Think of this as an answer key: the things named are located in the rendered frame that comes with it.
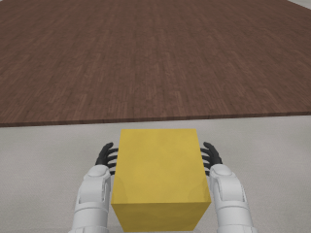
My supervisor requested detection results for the right robot hand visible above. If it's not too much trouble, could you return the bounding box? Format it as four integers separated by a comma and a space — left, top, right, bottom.
200, 142, 223, 177

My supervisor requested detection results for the left robot hand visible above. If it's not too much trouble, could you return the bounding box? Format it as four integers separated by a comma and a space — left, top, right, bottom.
95, 142, 119, 176

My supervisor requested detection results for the robot left forearm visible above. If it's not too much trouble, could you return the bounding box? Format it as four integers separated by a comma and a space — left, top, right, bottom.
68, 164, 111, 233

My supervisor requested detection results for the carton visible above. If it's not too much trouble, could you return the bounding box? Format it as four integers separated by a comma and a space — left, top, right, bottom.
111, 128, 212, 232

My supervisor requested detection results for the robot right forearm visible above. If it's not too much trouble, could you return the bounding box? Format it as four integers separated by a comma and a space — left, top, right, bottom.
209, 164, 259, 233

